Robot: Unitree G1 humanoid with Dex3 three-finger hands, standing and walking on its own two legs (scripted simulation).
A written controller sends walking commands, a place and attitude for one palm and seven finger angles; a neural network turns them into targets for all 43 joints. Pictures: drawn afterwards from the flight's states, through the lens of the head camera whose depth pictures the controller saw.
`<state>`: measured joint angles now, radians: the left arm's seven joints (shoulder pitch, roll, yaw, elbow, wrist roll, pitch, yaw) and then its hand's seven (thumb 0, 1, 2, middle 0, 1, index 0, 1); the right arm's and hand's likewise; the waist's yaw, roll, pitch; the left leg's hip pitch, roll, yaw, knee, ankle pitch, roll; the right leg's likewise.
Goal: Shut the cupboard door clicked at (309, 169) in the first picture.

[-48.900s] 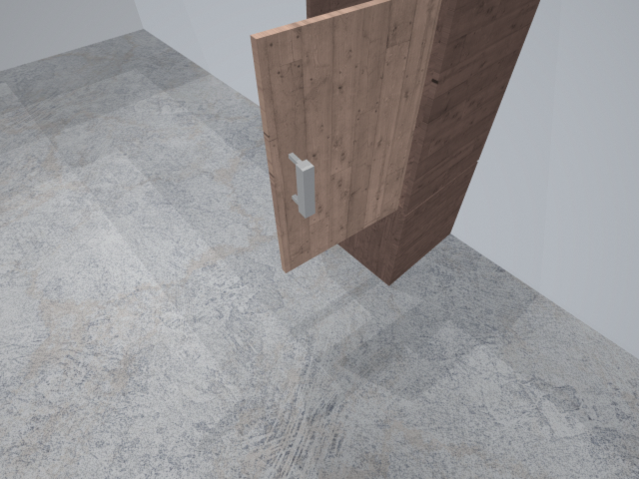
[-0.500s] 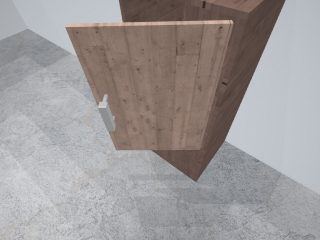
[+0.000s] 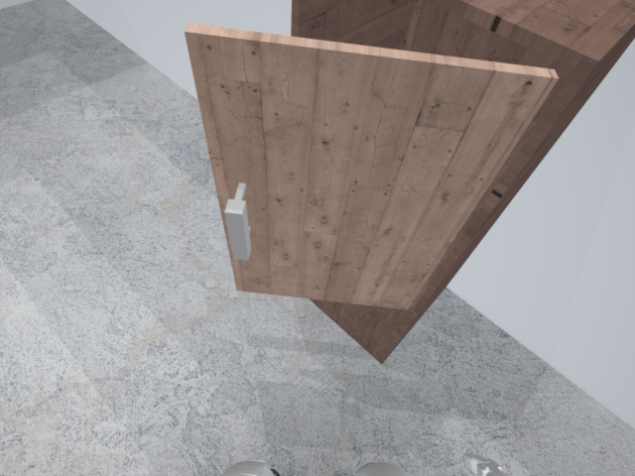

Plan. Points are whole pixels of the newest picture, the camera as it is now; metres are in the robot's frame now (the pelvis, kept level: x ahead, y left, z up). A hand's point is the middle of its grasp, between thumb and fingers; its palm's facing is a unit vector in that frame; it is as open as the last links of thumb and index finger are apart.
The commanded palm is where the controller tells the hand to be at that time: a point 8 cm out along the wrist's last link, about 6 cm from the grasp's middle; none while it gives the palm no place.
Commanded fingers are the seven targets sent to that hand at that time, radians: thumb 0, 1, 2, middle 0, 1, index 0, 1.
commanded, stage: come to a stop and stand still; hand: left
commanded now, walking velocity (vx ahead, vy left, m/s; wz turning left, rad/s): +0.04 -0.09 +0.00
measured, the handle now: (241, 221) +0.47 +0.17 -0.04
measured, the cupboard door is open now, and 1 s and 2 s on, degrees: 38 38 38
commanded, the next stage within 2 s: look again from close up in 0.64 s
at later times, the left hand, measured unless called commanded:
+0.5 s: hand out of the picture -0.01 +0.13 -0.18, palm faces -0.01 -0.99 -0.17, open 7.3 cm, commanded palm none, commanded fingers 0.00 0.90 0.90 -0.20 -0.30 -0.20 -0.30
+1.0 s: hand out of the picture -0.01 +0.14 -0.18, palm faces +0.01 -0.98 -0.20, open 7.4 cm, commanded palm none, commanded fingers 0.00 0.90 0.90 -0.20 -0.30 -0.20 -0.30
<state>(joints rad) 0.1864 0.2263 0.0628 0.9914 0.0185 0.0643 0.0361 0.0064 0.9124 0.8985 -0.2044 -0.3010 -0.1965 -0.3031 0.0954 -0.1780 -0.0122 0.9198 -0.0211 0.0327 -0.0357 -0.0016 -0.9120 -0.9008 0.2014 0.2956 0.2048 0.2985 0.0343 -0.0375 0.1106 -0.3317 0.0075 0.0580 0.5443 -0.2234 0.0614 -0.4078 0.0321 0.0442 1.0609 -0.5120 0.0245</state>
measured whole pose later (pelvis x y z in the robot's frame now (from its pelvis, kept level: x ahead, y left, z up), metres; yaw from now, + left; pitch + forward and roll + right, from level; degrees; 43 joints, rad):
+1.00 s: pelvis -0.02 -0.02 -0.01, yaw +0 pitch -1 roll -1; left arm 0.31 0.14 0.00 1.06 0.02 -0.01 0.05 0.01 0.91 0.90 -0.21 -0.30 -0.20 -0.30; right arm 0.26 -0.18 -0.01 1.03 -0.01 0.00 -0.01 0.02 -0.94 -0.90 0.20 0.30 0.20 0.30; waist 0.00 0.02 0.04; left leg -0.36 0.03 0.03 0.61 -0.24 0.02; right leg -0.14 -0.02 0.02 0.55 -0.39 0.03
